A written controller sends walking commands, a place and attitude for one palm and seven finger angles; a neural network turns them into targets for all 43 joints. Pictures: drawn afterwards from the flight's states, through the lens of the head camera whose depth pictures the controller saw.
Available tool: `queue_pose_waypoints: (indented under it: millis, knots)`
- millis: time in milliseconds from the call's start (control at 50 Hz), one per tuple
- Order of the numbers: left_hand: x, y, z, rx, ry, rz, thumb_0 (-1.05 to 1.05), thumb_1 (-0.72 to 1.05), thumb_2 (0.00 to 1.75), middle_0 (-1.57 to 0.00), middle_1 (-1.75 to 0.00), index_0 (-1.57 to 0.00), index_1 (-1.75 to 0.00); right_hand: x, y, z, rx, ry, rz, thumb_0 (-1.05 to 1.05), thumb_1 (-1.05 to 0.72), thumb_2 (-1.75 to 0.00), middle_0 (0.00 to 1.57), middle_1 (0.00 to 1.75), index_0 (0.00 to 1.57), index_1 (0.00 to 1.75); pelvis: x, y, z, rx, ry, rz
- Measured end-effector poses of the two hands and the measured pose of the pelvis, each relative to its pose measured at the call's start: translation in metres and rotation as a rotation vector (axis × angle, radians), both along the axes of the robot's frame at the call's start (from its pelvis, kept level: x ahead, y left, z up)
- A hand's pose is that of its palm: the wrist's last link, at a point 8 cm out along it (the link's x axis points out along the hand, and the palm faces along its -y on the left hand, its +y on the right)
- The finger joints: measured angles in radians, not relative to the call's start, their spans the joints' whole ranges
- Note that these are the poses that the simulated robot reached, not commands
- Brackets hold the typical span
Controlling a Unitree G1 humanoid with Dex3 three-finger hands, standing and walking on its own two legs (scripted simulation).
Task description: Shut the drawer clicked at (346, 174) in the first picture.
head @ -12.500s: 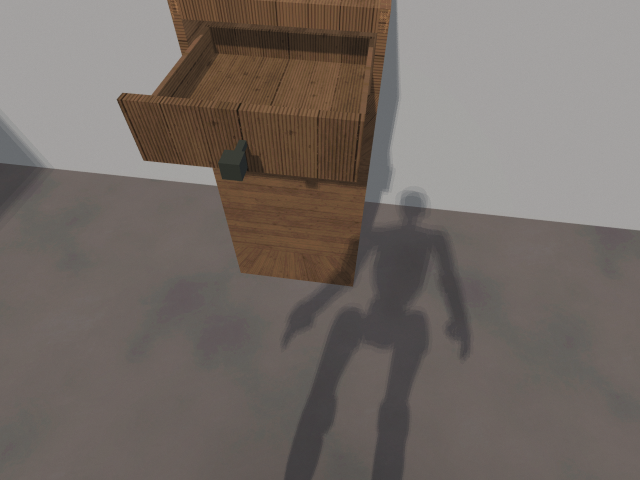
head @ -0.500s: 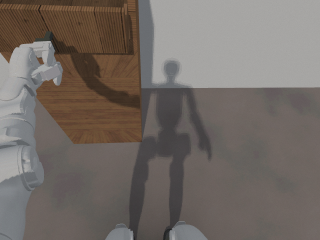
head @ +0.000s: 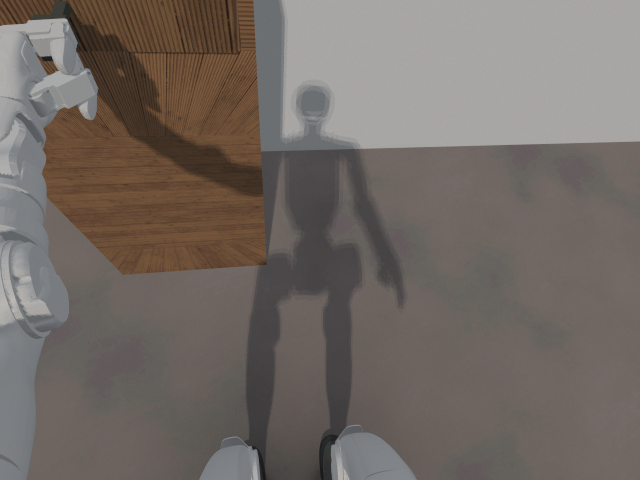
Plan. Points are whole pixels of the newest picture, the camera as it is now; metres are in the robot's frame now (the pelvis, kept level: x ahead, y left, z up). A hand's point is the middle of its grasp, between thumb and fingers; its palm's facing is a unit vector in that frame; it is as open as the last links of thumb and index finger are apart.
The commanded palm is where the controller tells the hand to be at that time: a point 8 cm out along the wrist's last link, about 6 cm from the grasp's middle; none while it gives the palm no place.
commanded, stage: push the drawer shut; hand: left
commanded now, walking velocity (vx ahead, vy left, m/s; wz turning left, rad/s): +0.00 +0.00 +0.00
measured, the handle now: (57, 27) +0.63 +0.23 +0.13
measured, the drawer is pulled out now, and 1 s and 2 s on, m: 0.01 0.00 0.00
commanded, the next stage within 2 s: pull the fist back off the drawer in 0.32 s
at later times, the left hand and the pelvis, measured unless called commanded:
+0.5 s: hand (86, 70) +0.56 +0.19 +0.13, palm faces +0.00 -1.00 -0.01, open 3.3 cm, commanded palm +0.59 +0.22 +0.13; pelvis +0.00 +0.00 +0.00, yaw +0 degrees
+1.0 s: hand (101, 66) +0.56 +0.17 +0.13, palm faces -0.02 -1.00 +0.00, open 3.3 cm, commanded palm +0.52 +0.23 +0.13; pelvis +0.02 -0.01 +0.00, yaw -2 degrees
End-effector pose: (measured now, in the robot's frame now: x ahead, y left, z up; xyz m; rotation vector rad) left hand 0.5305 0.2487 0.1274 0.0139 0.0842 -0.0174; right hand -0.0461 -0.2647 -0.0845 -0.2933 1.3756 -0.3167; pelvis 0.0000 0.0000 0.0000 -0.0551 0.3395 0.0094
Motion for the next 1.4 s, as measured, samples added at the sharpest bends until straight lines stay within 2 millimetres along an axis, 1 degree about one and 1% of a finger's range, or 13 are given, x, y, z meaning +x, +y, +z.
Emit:
queue_pose_waypoints:
  millis: [100,200,280,620,820,860,920,1020,1160,1240,1300,1340,1400]
  knots:
    - [0.012,0.0,0.0,-0.001,0.002,-0.004,0.05,0.83,1.05,-1.4,-1.6,-1.4,-1.6,-0.01,0.003,0.002,0.0,0.048,-0.013,0.0,-0.91,-0.9,0.2,0.3,0.2,0.3,0.004,0.001,-0.001,-0.004,0.018,-0.001]
    - [0.013,0.003,-0.001,0.007,0.009,-0.003,0.04,0.76,1.08,-1.39,-1.6,-1.4,-1.6,-0.018,0.006,0.003,0.011,0.088,-0.016,0.0,-0.91,-0.9,0.2,0.3,0.2,0.3,0.005,0.001,-0.002,-0.009,0.024,0.004]
    - [0.013,0.003,0.0,0.006,0.01,0.005,0.04,0.75,1.08,-1.39,-1.6,-1.4,-1.6,-0.021,0.007,0.004,0.011,0.094,-0.018,0.0,-0.91,-0.9,0.2,0.3,0.2,0.3,0.004,0.0,-0.002,-0.011,0.024,0.007]
    - [0.011,-0.003,0.001,0.002,0.007,0.024,0.05,0.82,1.06,-1.4,-1.6,-1.4,-1.6,-0.018,0.001,0.003,0.012,0.059,-0.012,0.0,-0.91,-0.9,0.2,0.3,0.2,0.3,0.0,-0.003,-0.002,-0.01,0.018,0.002]
    - [0.009,-0.006,0.0,0.007,-0.009,0.026,0.05,0.87,1.02,-1.4,-1.6,-1.4,-1.6,-0.015,0.003,0.0,0.04,0.066,-0.032,0.0,-0.91,-0.9,0.2,0.3,0.2,0.3,0.004,-0.006,-0.001,-0.006,0.01,-0.005]
    - [0.009,-0.008,0.004,0.001,-0.035,0.022,0.05,0.87,1.0,-1.4,-1.6,-1.4,-1.6,-0.013,0.003,0.0,0.047,0.064,-0.04,0.0,-0.91,-0.9,0.2,0.3,0.2,0.3,0.007,-0.006,0.0,-0.004,0.007,-0.011]
    - [0.009,-0.015,0.009,-0.012,-0.062,0.007,0.04,0.88,0.97,-1.4,-1.6,-1.4,-1.6,-0.007,0.004,-0.001,0.058,0.055,-0.053,0.0,-0.91,-0.9,0.2,0.3,0.2,0.3,0.011,-0.007,0.002,0.0,-0.001,-0.02]
    - [0.005,-0.019,0.007,-0.007,-0.044,-0.001,0.03,0.89,0.93,-1.4,-1.6,-1.4,-1.6,0.009,0.003,-0.002,0.072,0.013,-0.073,0.0,-0.91,-0.9,0.2,0.3,0.2,0.3,0.021,-0.007,0.006,0.009,-0.017,-0.038]
    - [-0.012,-0.016,0.004,-0.007,-0.054,0.018,0.02,0.89,0.91,-1.4,-1.6,-1.4,-1.6,0.045,0.0,-0.005,0.091,-0.052,-0.056,0.0,-0.91,-0.9,0.2,0.3,0.2,0.3,0.031,-0.008,0.01,0.018,-0.053,-0.042]
    - [-0.017,-0.012,0.004,-0.001,-0.052,0.03,0.02,0.89,0.9,-1.4,-1.6,-1.4,-1.6,0.066,-0.004,-0.006,0.083,-0.089,-0.029,0.0,-0.91,-0.9,0.2,0.3,0.2,0.3,0.032,-0.009,0.011,0.019,-0.063,-0.032]
    - [-0.02,-0.008,0.007,0.0,-0.071,0.029,0.02,0.9,0.9,-1.4,-1.6,-1.4,-1.6,0.079,-0.008,-0.005,0.074,-0.118,-0.018,0.0,-0.91,-0.9,0.2,0.3,0.2,0.3,0.033,-0.01,0.012,0.021,-0.067,-0.031]
    - [-0.027,-0.007,0.012,0.006,-0.097,0.018,0.02,0.9,0.9,-1.4,-1.6,-1.4,-1.6,0.088,-0.01,-0.003,0.074,-0.143,-0.016,0.0,-0.91,-0.9,0.2,0.3,0.2,0.3,0.036,-0.01,0.013,0.022,-0.074,-0.035]
    - [-0.042,-0.004,0.016,-0.001,-0.111,0.001,0.02,0.9,0.9,-1.39,-1.6,-1.4,-1.6,0.101,-0.01,0.0,0.082,-0.186,-0.016,0.0,-0.91,-0.9,0.2,0.3,0.2,0.3,0.039,-0.009,0.016,0.024,-0.095,-0.041]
